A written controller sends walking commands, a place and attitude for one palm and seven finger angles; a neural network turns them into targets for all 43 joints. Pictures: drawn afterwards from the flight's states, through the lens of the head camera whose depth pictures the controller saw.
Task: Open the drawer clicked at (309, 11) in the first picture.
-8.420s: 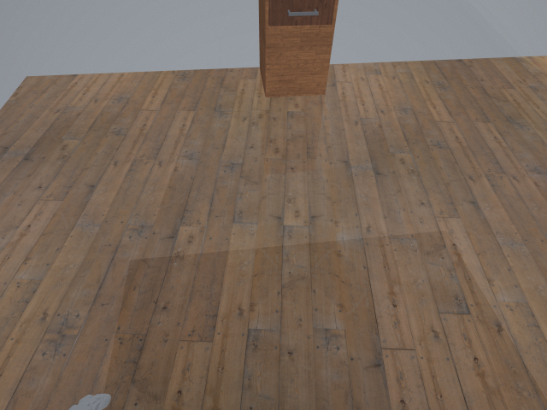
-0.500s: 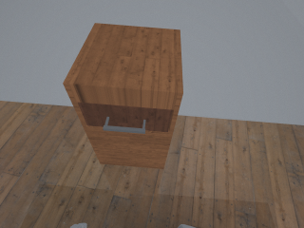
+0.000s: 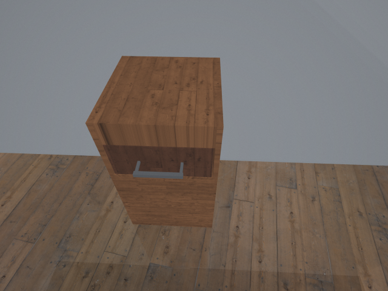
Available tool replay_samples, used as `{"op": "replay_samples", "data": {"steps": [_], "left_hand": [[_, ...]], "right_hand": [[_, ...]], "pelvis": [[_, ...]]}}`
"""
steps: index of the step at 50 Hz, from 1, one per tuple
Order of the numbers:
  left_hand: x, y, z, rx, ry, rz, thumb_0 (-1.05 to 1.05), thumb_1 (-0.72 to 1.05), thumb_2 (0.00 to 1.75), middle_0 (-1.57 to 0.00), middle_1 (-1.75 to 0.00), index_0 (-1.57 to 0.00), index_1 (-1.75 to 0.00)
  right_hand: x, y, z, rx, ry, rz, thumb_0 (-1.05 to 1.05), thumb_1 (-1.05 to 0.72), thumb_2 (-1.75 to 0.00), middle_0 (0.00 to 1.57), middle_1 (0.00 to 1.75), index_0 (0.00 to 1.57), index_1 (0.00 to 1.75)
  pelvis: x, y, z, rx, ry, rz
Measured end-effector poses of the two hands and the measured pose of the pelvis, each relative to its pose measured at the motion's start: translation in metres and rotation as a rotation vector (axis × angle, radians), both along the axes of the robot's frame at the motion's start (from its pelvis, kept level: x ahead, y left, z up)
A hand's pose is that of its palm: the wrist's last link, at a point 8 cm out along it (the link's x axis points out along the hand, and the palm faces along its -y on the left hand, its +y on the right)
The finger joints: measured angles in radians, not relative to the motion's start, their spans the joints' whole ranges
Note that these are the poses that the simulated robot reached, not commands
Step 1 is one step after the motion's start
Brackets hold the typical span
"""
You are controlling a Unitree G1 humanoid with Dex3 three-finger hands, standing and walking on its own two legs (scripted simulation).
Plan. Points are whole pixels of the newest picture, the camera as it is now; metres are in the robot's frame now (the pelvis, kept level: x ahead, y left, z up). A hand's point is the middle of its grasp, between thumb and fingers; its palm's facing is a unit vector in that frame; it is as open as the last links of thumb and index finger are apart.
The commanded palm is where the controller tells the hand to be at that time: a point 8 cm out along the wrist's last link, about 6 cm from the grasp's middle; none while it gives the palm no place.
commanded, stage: come to a stop and stand still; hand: left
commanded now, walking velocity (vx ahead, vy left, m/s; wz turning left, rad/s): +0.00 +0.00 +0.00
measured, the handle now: (159, 170) +0.55 +0.16 -0.21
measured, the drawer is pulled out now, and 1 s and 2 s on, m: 0.00 0.00 0.00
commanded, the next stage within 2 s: look again from close up in 0.20 s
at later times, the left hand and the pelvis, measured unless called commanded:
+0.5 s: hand out of the picture +0.00 +0.17 -0.18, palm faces +0.02 -0.98 -0.19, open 7.3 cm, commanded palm none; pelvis +0.00 +0.01 -0.01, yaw +0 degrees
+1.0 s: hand out of the picture +0.05 +0.21 -0.16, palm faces -0.07 -0.95 -0.32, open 7.3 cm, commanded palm +0.12 +0.25 -0.06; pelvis +0.01 +0.03 -0.01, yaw -1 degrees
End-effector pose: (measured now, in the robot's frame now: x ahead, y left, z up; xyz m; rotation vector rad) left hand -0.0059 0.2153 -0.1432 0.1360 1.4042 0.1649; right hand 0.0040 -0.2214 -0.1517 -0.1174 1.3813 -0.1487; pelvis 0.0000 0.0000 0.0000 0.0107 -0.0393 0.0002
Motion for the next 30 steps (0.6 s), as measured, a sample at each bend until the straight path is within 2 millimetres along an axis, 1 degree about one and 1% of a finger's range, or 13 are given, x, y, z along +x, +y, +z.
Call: {"op": "replay_samples", "data": {"steps": [8,12,15,17,20,25,30], "left_hand": [[-0.016,-0.016,-0.004,-0.033,0.027,0.015,0.00,0.92,0.90,-0.20,-0.30,-0.20,-0.30],[-0.020,-0.021,-0.004,-0.041,0.041,0.020,0.00,0.91,0.90,-0.20,-0.30,-0.20,-0.30],[-0.021,-0.023,-0.004,-0.045,0.047,0.023,0.00,0.91,0.90,-0.20,-0.30,-0.20,-0.30],[-0.021,-0.022,-0.005,-0.036,0.035,0.007,0.00,0.91,0.90,-0.20,-0.30,-0.20,-0.30],[-0.017,-0.017,-0.008,-0.032,0.016,-0.012,0.00,0.91,0.90,-0.20,-0.30,-0.20,-0.30],[-0.002,0.003,-0.009,-0.006,-0.027,-0.019,0.00,0.91,0.90,-0.20,-0.30,-0.20,-0.30],[0.013,0.021,-0.007,0.017,-0.078,-0.019,0.00,0.91,0.90,-0.20,-0.30,-0.20,-0.30]], "right_hand": [[-0.039,0.003,0.001,0.011,0.094,-0.016,0.00,-0.91,-0.90,0.20,0.30,0.20,0.30],[-0.050,0.007,0.001,0.018,0.123,-0.025,0.00,-0.91,-0.90,0.20,0.30,0.20,0.30],[-0.053,0.010,0.001,0.023,0.132,-0.030,0.00,-0.91,-0.90,0.20,0.30,0.20,0.30],[-0.050,0.011,-0.001,0.029,0.122,-0.025,0.00,-0.91,-0.90,0.20,0.30,0.20,0.30],[-0.040,0.014,-0.005,0.028,0.071,-0.027,0.01,-0.91,-0.90,0.20,0.30,0.20,0.30],[-0.020,0.024,-0.009,0.032,-0.009,-0.009,0.01,-0.91,-0.90,0.20,0.30,0.20,0.30],[-0.010,0.027,-0.009,0.019,-0.020,0.014,0.02,-0.93,-0.90,0.20,0.30,0.20,0.30]], "pelvis": [[-0.004,-0.006,0.000,-0.004,0.004,0.004],[-0.004,-0.007,0.000,-0.005,0.008,0.004],[-0.002,-0.007,0.000,-0.005,0.010,0.004],[-0.003,-0.005,-0.002,-0.020,0.020,0.001],[-0.003,0.000,-0.007,-0.032,0.023,0.003],[0.001,0.009,-0.010,-0.023,0.014,0.003],[0.005,0.017,-0.011,-0.016,0.010,0.002]]}}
